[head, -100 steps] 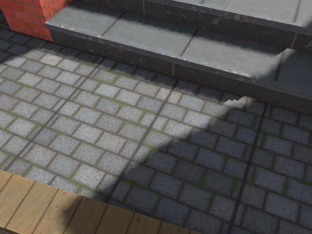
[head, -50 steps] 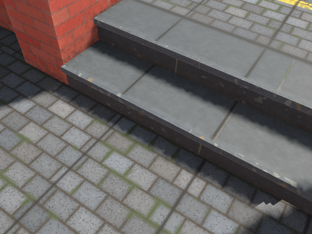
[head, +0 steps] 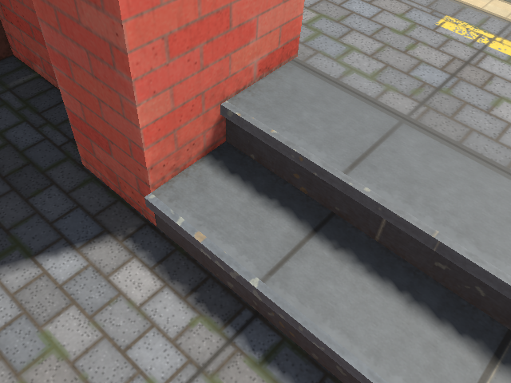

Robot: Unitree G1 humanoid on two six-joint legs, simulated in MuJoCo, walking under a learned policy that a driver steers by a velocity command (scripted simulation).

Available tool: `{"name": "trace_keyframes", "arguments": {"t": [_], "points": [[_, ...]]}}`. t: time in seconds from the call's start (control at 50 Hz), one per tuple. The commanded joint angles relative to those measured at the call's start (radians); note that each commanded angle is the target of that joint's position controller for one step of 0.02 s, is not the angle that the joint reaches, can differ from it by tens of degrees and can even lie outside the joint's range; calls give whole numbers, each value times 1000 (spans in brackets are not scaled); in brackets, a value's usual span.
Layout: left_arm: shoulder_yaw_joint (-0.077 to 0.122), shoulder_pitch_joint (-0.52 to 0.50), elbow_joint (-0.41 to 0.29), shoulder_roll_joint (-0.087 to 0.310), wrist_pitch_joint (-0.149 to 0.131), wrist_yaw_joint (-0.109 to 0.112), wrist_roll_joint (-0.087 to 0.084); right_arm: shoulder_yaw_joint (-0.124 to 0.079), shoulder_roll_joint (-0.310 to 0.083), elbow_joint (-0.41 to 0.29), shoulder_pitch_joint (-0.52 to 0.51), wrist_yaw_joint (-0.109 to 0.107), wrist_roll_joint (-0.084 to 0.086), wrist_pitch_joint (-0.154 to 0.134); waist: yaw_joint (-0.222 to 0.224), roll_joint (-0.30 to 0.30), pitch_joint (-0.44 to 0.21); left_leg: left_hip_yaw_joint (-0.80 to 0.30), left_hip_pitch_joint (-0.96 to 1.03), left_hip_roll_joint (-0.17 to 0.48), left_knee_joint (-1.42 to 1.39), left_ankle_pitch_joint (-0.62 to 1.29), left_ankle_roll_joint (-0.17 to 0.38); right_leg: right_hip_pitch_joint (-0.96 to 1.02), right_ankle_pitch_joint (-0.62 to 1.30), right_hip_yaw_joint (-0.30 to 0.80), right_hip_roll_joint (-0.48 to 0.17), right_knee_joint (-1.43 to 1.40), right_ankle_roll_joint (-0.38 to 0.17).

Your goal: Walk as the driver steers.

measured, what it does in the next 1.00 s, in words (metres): walks ahead, turning right: right foot, then left foot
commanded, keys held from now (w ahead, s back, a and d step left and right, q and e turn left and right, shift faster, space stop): w+e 1.00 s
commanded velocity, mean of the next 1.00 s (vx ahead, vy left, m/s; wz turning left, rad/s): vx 0.50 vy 0.00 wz -0.57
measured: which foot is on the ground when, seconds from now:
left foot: down 0.00-0.26, up 0.28-0.70, down 0.72-1.00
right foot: up 0.00-0.24, down 0.26-0.70, up 0.72-1.00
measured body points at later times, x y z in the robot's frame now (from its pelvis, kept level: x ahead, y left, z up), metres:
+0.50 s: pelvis +0.22 -0.07 +0.00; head +0.25 -0.10 +0.44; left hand +0.38 +0.18 -0.12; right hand +0.27 -0.35 -0.13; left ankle +0.30 +0.08 -0.68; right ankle +0.21 -0.12 -0.75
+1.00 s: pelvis +0.40 -0.13 +0.00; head +0.43 -0.13 +0.44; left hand +0.70 -0.09 -0.09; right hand +0.24 -0.32 -0.13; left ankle +0.43 -0.02 -0.75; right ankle +0.34 -0.24 -0.42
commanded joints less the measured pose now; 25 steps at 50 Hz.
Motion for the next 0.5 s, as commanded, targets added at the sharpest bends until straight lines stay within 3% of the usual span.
{"name": "trace_keyframes", "arguments": {"t": [0.02, 0.1, 0.16, 0.2, 0.24, 0.26, 0.28, 0.3, 0.32, 0.34, 0.36, 0.38, 0.42, 0.46, 0.5], "points": [[8, -32, -75, 33, 10, -22, -1, -39, -148, -30, 26, -2, 5, -23, -5, 150, 40, -141, 92, 260, -219, 162, 135, -141, 92, 26, -45, -35, 12], [-10, -156, -128, 3, 8, -39, -4, -47, -165, -12, 35, -4, 7, -28, -21, 153, 59, -13, 76, 244, -219, 172, 117, -55, 198, -15, -45, -283, 10], [-11, -222, -160, 23, 11, -43, -2, -58, -195, 5, 68, -5, 12, -23, -40, 150, 67, 29, 101, 259, -186, 203, 100, 22, 164, -71, -20, -400, -24], [-9, -236, -174, 37, 9, -40, 2, -63, -212, 18, 89, -3, 11, -13, -44, 144, 64, 48, 158, 272, -115, 324, 91, 43, 98, -101, 7, -441, -58], [0, -137, -153, 51, -2, -27, 12, -66, -235, 23, 92, -2, 16, -1, 2, 124, -3, 112, 186, 248, 122, 645, 71, 187, 57, -139, 84, -515, -105], [16, 18, -101, 81, -14, -12, 20, -57, -222, 21, 100, -2, 18, 5, 63, 69, -95, 149, 119, 206, 349, 654, 45, 388, 81, -135, 125, -571, -134], [47, 162, -84, 187, -20, 9, 30, -35, -168, -21, 113, -1, 20, 6, 113, -72, -202, 170, -141, 157, 674, 338, -5, 650, -65, 176, -92, -639, -209], [69, 153, -92, 306, -16, 18, 0, -21, -103, -79, 114, 13, 4, 1, 61, -267, -249, 55, -474, -27, 912, -385, -49, 809, 21, 681, -312, -773, -330], [61, 138, -89, 260, -3, 22, -16, -33, -180, -67, 17, 14, -11, 5, 96, -61, -187, -103, -545, 29, 946, -315, -32, 766, 3, 609, -277, -798, -314], [47, 72, -93, 212, 2, 29, -23, -28, -168, -72, -3, 19, 2, -4, 61, -25, -59, -100, -551, 69, 904, -202, -23, 642, 76, 478, -245, -803, -297], [33, 18, -104, 159, 2, 31, -27, -25, -166, -60, 5, 18, 2, -9, 24, 24, -3, -103, -490, 99, 815, -133, -22, 539, 213, 384, -190, -821, -260], [24, -18, -108, 135, -2, 36, -34, -25, -167, -56, 10, 13, -12, -1, -5, 22, 17, -103, -430, 106, 767, -108, -35, 477, 370, 323, -151, -825, -240], [16, -43, -117, 124, -21, 37, -33, -17, -157, -49, 53, 13, -22, 27, -44, 15, -34, -93, -327, 89, 753, -96, -59, 418, 660, 234, -110, -798, -234], [22, -24, -109, 143, -32, 34, -34, -11, -139, -58, 48, 15, -16, 40, -54, 11, -49, -80, -320, 73, 695, -81, -74, 398, 691, 199, -80, -790, -237], [22, -15, -114, 140, -33, 34, -28, -3, -126, -81, -22, 14, -13, 46, -35, -9, -28, -59, -335, 55, 605, -53, -89, 379, 642, 200, -59, -787, -224]]}}
Keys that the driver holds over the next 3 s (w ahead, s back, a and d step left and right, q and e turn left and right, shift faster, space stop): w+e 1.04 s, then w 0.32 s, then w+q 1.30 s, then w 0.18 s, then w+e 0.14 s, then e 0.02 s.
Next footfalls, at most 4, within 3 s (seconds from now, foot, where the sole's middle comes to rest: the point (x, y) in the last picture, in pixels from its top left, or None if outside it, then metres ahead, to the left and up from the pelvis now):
0.26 right None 0.24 -0.13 -0.78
0.72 left None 0.46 -0.04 -0.78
1.18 right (421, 362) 0.52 -0.38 -0.62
1.70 left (460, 201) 0.88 -0.51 -0.45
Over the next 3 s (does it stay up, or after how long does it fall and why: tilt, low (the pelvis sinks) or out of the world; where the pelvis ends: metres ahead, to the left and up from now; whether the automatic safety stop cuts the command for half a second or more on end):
stays up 1.34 -0.79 0.33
